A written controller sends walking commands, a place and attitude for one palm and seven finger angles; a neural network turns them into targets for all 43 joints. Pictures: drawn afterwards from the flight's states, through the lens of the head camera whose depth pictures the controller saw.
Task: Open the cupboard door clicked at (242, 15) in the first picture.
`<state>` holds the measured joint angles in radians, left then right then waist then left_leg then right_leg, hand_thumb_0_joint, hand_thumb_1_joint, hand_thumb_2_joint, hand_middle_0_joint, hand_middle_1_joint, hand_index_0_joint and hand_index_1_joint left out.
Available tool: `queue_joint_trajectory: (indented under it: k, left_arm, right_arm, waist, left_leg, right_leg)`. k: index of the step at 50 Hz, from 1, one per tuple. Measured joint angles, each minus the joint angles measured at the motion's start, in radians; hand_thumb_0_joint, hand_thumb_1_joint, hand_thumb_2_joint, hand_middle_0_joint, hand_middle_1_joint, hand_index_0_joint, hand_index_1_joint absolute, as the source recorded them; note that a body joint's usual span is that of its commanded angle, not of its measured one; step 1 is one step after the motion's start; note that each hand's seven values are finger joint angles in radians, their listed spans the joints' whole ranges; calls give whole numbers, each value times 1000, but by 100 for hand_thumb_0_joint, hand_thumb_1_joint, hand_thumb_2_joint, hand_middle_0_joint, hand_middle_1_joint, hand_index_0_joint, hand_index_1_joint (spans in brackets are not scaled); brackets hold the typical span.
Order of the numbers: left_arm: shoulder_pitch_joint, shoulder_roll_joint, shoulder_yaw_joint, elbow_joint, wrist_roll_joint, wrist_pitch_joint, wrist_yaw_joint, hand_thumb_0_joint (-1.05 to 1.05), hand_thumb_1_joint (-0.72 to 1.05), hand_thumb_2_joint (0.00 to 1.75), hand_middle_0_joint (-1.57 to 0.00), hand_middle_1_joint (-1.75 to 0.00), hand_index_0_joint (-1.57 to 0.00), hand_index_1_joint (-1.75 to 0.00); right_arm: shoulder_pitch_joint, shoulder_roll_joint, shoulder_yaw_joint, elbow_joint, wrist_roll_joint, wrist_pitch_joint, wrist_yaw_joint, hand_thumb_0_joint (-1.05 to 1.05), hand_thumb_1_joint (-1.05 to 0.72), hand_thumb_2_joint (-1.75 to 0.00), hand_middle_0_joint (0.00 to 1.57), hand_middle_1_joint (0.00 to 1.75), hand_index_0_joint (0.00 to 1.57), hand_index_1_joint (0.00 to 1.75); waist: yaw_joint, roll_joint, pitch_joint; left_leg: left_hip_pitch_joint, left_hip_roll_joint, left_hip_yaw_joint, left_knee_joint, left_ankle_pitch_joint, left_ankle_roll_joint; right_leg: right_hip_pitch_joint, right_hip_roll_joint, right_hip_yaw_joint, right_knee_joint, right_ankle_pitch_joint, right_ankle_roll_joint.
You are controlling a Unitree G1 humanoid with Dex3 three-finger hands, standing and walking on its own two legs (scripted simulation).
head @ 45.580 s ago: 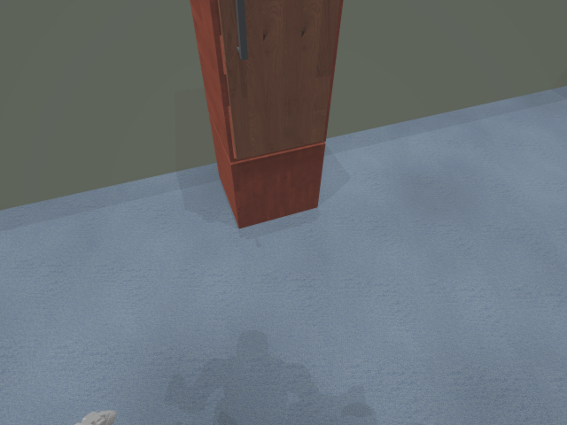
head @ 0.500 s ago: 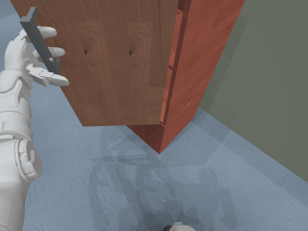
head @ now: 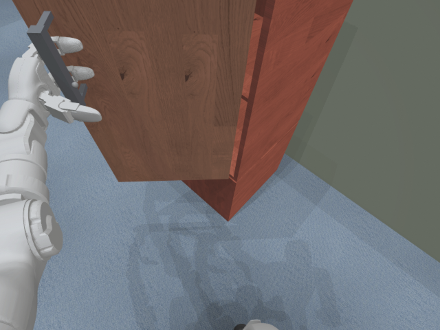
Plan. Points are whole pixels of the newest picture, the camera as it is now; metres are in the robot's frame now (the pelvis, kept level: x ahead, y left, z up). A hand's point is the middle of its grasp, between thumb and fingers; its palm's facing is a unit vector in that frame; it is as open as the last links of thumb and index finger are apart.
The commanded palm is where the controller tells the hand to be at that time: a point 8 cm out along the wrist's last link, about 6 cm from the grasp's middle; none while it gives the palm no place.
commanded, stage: close the thumb around the handle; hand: left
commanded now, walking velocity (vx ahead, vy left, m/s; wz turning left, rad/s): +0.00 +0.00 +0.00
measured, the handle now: (64, 66) +0.55 +0.24 +0.15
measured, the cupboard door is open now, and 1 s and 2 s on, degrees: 46 48 92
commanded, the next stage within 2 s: pull the door open along its arc in 0.62 s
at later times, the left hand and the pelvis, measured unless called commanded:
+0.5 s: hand (71, 86) +0.50 +0.22 +0.14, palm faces -0.02 -1.00 +0.00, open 6.2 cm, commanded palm +0.48 +0.26 +0.15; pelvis +0.00 +0.00 +0.00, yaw +0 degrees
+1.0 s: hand (75, 92) +0.49 +0.21 +0.14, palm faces -0.03 -1.00 +0.00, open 5.3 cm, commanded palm +0.44 +0.26 +0.15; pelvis +0.01 +0.00 +0.00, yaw -1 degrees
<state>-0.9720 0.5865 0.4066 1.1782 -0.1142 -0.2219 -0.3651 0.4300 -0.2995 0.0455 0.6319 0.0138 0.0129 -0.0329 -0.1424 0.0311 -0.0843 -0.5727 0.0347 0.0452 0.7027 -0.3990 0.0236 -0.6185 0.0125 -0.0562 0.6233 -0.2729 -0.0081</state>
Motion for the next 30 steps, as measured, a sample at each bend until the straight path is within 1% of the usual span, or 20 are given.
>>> queue_joint_trajectory:
  k: [3, 7, 13, 19, 25, 27, 30]
  left_arm:
    - [1, 0, 4, 4, -5, 9, -2, -2, -43, 33, -31, -122, -32, -121]
    - [12, -6, -6, -13, -2, 10, 3, -1, -29, 39, -32, -123, -32, -123]
    - [4, -12, 1, -2, -7, 8, 5, -1, -1, 51, -33, -126, -34, -125]
    - [-9, 8, 1, 18, 6, 9, 4, -1, 31, 64, -36, -129, -36, -129]
    - [-8, 28, 18, 23, 1, 4, -14, 0, 63, 78, -38, -132, -38, -132]
    - [-3, 26, 7, 13, 0, 0, -19, 0, 70, 81, -38, -133, -39, -133]
    - [6, 11, 4, 1, -6, -2, -32, 1, 77, 84, -39, -134, -39, -134]
  right_arm:
    - [-4, 0, 1, -1, 1, 3, -1, 1, -90, -90, 20, 30, 21, 30]
    - [-6, 0, -2, -5, 0, 2, 0, 1, -90, -90, 20, 30, 21, 30]
    - [-15, 5, 4, -1, 0, 4, 0, 1, -90, -90, 20, 30, 21, 30]
    - [-19, 6, 7, -6, 1, 1, -2, 1, -90, -90, 20, 30, 21, 30]
    - [-14, 3, 9, -8, 1, 3, -6, 1, -90, -90, 20, 30, 21, 30]
    - [-8, 1, 6, -7, 1, 2, -6, 1, -90, -90, 20, 30, 21, 30]
    - [-3, -1, 3, -1, 0, 6, -4, 1, -90, -90, 20, 30, 21, 30]
  waist:
    - [0, 0, 1]
    - [3, 3, 1]
    - [5, 2, 2]
    - [-3, 1, 6]
    - [-7, -3, 7]
    - [-6, -1, 5]
    - [-2, 0, 1]
  left_leg:
    - [4, 1, 0, -2, -1, 0]
    - [6, 0, -1, -4, 0, -1]
    - [9, -1, -2, -5, 1, -1]
    - [1, 0, -4, 0, 0, -1]
    - [-6, 1, 0, 3, -1, 0]
    - [-8, 1, -1, 3, -1, 1]
    - [-5, 1, 0, 3, -2, 2]
  right_leg:
    - [4, 1, 0, -2, 0, 0]
    - [7, 0, -1, -4, 0, 0]
    - [9, 0, -2, -3, -1, -1]
    - [2, 0, -3, 1, -1, -1]
    - [-6, 2, 1, 1, 1, 0]
    - [-6, 1, 0, 0, 1, 0]
    - [-3, 1, 2, -2, 1, 2]
